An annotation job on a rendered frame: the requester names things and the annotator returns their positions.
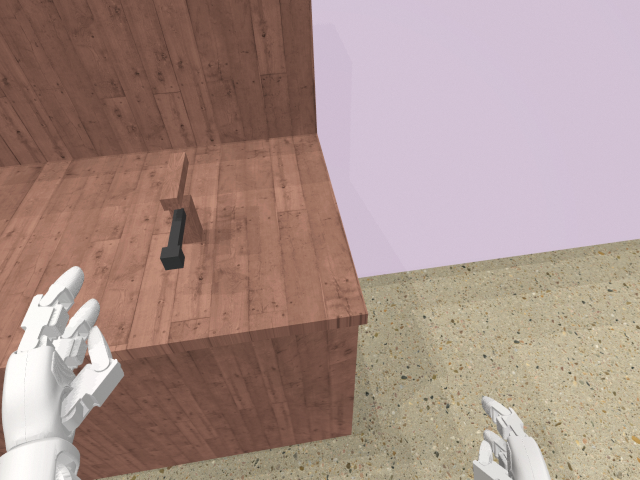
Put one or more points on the robot left hand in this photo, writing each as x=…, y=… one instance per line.
x=40, y=373

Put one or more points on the robot left forearm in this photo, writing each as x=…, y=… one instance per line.
x=44, y=459

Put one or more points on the tap lever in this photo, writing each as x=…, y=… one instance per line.
x=172, y=256

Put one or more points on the counter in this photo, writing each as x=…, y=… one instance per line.
x=115, y=113

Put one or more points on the robot right hand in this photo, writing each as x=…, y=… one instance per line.
x=520, y=458

